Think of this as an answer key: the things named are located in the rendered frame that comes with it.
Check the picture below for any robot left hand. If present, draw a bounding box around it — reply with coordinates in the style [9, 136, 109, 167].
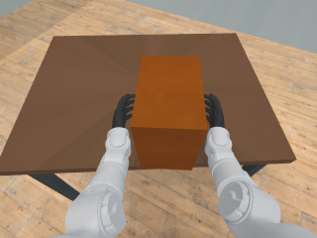
[112, 93, 136, 129]

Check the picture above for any robot left upper arm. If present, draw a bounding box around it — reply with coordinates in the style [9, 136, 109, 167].
[50, 190, 126, 238]

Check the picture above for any right robot forearm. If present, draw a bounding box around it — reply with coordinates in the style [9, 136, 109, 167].
[204, 127, 260, 198]

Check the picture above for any robot right upper arm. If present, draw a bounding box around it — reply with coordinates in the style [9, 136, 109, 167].
[217, 180, 317, 238]

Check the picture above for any robot right hand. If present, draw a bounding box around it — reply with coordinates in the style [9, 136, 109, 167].
[203, 93, 225, 129]

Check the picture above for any left robot forearm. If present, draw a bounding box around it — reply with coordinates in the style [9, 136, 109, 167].
[65, 127, 132, 233]

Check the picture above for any table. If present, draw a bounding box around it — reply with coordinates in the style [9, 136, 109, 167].
[0, 33, 297, 201]

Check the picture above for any carton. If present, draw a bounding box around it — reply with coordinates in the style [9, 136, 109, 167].
[131, 56, 208, 171]

